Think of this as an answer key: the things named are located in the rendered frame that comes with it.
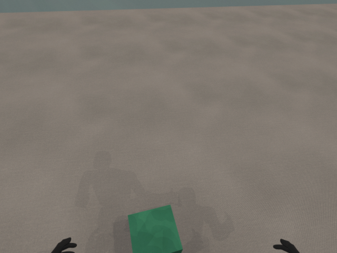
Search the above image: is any right robot hand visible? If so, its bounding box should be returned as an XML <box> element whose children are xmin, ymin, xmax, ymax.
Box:
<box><xmin>273</xmin><ymin>239</ymin><xmax>299</xmax><ymax>253</ymax></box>

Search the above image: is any left robot hand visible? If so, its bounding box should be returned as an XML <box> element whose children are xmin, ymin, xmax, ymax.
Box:
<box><xmin>51</xmin><ymin>237</ymin><xmax>77</xmax><ymax>253</ymax></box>

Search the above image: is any carton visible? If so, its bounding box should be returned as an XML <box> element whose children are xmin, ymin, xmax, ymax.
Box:
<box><xmin>128</xmin><ymin>205</ymin><xmax>183</xmax><ymax>253</ymax></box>

